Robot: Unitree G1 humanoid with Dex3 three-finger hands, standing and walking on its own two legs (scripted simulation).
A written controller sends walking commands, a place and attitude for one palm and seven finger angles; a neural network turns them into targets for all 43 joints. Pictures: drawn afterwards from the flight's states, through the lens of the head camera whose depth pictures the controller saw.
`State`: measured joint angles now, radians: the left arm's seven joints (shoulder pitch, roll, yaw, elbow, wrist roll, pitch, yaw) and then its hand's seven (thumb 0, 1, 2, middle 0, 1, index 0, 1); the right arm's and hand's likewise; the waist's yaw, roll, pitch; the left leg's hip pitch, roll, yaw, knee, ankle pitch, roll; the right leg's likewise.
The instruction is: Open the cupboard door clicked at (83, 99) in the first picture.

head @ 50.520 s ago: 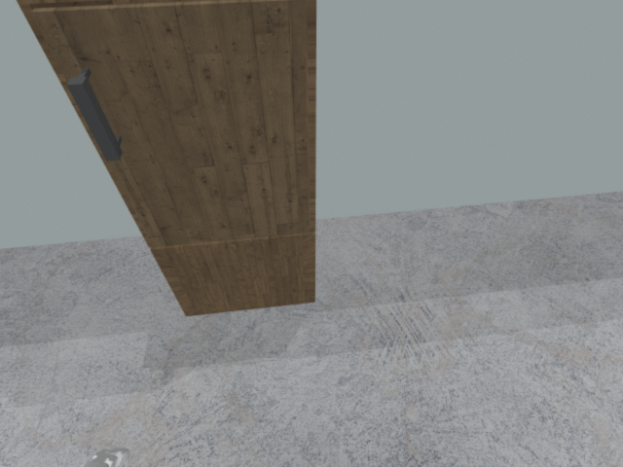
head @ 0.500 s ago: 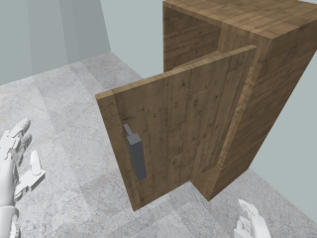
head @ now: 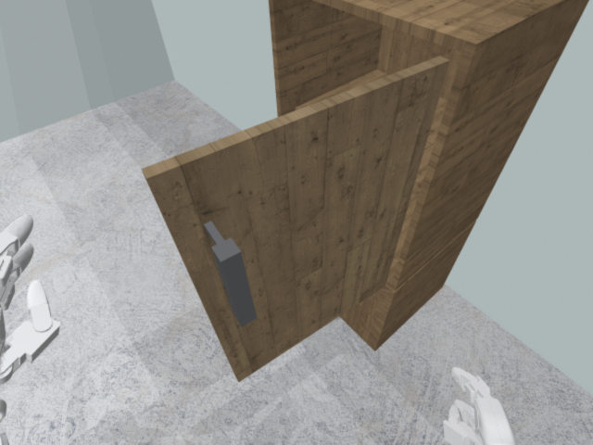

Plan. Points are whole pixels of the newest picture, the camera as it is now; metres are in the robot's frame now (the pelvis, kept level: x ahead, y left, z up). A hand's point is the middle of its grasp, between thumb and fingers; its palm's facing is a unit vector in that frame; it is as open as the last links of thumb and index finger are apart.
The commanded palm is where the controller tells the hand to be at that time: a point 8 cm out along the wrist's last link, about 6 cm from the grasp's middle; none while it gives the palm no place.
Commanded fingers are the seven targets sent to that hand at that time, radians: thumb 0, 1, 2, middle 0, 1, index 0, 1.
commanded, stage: step back with the hand held close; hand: left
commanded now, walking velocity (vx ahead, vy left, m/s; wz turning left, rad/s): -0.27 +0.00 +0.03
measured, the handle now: (229, 275) +0.31 +0.12 +0.08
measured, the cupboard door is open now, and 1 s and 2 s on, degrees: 84 84 84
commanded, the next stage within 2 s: stop stepping back and stand still in 0.98 s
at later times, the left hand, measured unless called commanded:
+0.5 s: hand out of the picture +0.13 +0.29 +0.15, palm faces +0.46 -0.76 -0.47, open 7.4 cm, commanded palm +0.07 +0.32 +0.17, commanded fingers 0.00 0.90 0.90 -0.20 -0.30 -0.20 -0.30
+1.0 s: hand out of the picture +0.08 +0.24 +0.16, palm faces +0.27 -0.84 -0.47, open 7.5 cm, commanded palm +0.00 +0.30 +0.17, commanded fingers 0.00 0.90 0.90 -0.20 -0.30 -0.20 -0.30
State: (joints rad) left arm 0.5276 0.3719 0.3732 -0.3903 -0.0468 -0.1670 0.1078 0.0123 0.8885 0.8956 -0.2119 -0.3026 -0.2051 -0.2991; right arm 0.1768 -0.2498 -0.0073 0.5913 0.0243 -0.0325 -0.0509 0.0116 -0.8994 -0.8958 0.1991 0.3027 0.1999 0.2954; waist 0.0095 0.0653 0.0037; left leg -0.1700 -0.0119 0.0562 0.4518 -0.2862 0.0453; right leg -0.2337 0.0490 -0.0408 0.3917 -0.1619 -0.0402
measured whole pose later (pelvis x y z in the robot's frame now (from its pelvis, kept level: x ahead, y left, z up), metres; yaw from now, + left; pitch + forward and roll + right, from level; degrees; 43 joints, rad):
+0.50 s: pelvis -0.07 +0.02 -0.03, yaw +0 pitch -1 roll +0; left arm 0.49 0.38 0.43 -0.48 0.00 -0.20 0.14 0.01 0.89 0.90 -0.21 -0.30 -0.21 -0.30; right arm 0.22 -0.21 0.00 0.55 0.02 -0.04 -0.06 0.01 -0.90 -0.90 0.20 0.30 0.20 0.30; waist 0.01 -0.01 0.03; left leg -0.38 -0.05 0.09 0.71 -0.35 0.09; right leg -0.45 0.01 0.00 0.67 -0.20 0.00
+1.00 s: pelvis -0.16 +0.00 +0.00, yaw -3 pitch +6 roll -3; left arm 0.53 0.47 0.42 -0.59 -0.08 -0.17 0.12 0.01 0.89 0.90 -0.21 -0.30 -0.21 -0.30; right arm 0.11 -0.15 0.02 0.59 -0.02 -0.13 -0.03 0.01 -0.90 -0.90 0.20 0.30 0.20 0.30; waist 0.00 -0.02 0.00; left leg -0.43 0.04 0.10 0.26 0.07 0.06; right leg -0.16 0.05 -0.02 0.60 -0.48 0.00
